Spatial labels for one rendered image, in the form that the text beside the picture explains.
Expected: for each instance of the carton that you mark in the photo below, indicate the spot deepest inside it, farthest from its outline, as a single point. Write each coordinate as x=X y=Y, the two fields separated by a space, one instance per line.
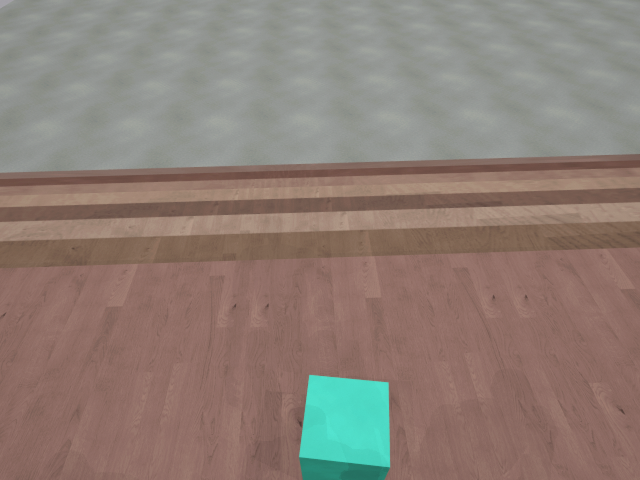
x=345 y=432

